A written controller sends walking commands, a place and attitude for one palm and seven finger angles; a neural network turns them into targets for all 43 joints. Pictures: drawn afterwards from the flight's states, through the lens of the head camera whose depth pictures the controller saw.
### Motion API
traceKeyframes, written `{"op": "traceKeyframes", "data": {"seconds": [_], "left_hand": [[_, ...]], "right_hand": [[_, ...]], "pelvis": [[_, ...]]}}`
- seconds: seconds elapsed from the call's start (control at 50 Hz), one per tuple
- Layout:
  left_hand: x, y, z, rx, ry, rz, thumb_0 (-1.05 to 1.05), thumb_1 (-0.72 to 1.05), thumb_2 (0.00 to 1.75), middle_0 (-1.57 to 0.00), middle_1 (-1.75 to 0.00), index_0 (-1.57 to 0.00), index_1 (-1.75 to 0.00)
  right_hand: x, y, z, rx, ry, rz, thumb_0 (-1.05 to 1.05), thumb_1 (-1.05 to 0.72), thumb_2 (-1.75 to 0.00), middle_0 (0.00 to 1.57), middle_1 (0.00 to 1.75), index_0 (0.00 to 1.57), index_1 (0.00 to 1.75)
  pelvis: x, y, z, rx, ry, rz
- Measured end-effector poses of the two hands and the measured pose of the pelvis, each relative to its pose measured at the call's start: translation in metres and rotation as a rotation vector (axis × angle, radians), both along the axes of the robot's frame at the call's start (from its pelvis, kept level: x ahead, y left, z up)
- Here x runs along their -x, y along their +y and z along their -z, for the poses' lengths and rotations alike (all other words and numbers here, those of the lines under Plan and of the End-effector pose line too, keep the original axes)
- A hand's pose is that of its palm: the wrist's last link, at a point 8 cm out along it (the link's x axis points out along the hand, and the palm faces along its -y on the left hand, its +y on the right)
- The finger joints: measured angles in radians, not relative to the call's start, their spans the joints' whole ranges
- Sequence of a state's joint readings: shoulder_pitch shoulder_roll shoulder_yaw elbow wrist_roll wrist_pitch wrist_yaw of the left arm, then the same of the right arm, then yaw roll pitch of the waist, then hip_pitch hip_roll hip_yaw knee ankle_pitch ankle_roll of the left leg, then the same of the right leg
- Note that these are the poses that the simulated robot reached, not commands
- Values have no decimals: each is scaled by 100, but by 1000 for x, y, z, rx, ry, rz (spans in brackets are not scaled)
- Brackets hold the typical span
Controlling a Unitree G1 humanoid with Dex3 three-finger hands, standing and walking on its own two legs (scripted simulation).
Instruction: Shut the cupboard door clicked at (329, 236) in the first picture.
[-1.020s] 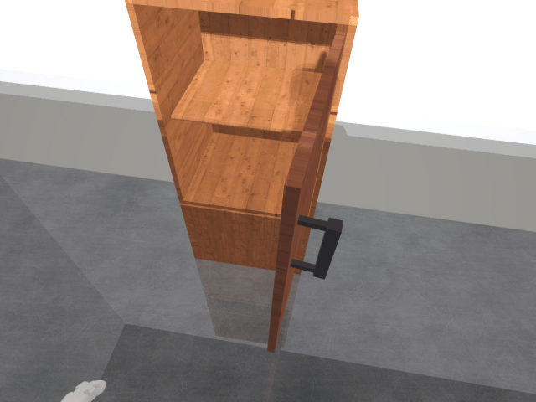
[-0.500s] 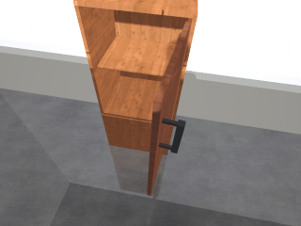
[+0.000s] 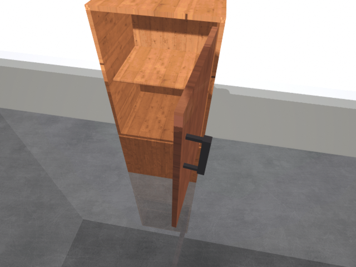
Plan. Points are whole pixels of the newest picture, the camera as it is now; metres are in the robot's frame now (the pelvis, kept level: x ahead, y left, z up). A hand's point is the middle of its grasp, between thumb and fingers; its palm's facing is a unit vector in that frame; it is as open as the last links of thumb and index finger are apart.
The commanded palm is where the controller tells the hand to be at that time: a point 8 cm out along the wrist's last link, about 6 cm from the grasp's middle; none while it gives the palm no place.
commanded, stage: look at it before walking up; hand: left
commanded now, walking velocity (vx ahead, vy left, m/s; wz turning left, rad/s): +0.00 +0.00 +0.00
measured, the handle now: (196, 154) +0.37 -0.02 +0.04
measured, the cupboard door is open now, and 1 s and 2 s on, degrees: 83 83 83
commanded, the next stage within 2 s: walk around to get in front in 0.62 s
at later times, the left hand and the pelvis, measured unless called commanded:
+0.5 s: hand out of the picture +0.08 +0.24 -0.16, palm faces -0.02 -0.95 -0.33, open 7.4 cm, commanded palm none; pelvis +0.01 +0.00 +0.00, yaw +0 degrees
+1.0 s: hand out of the picture +0.08 +0.22 -0.18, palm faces -0.09 -0.95 -0.29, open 7.4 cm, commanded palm none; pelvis +0.00 -0.01 -0.01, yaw -6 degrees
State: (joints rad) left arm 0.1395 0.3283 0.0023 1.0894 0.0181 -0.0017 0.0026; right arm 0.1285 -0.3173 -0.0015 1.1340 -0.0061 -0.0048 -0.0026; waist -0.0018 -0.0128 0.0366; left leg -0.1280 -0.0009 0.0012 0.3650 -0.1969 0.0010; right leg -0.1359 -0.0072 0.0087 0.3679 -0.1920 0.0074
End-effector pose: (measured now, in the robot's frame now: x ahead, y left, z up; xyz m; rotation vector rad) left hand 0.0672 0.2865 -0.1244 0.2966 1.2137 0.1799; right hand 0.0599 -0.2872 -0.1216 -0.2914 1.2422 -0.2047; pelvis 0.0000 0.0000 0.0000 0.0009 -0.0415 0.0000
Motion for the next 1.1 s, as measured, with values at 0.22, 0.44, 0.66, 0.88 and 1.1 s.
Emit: {"op": "traceKeyframes", "data": {"seconds": [0.22, 0.44, 0.66, 0.88, 1.1], "left_hand": [[3, 0, 1, 1, 15, -3, 0, 91, 90, -20, -30, -20, -30], [0, 1, 1, -5, 24, -10, 0, 91, 90, -20, -30, -20, -30], [-12, 2, -3, -13, 1, -8, 0, 91, 90, -20, -30, -20, -30], [-15, -4, 1, -14, 16, 6, 0, 91, 90, -20, -30, -20, -30], [-4, -51, 23, 44, 95, 91, 0, 91, 90, -20, -30, -20, -30]], "right_hand": [[-1, -2, -1, 4, 3, 0, 1, -90, -90, 20, 30, 20, 30], [-12, -4, -2, 8, -4, -8, 1, -90, -90, 20, 30, 20, 30], [-28, -5, -3, 9, -35, -18, 1, -90, -89, 20, 30, 20, 30], [-29, -4, -1, 8, -62, 15, 1, -90, -90, 20, 30, 20, 30], [33, 10, 33, -86, -38, 172, 1, -90, -90, 20, 30, 20, 30]], "pelvis": [[-1, -1, 0, 0, 7, 1], [-6, -2, 0, 0, 13, 0], [-12, -4, -1, -1, 10, 0], [-10, -5, 2, -3, 15, 45], [7, -19, 19, -38, -1, 182]]}}
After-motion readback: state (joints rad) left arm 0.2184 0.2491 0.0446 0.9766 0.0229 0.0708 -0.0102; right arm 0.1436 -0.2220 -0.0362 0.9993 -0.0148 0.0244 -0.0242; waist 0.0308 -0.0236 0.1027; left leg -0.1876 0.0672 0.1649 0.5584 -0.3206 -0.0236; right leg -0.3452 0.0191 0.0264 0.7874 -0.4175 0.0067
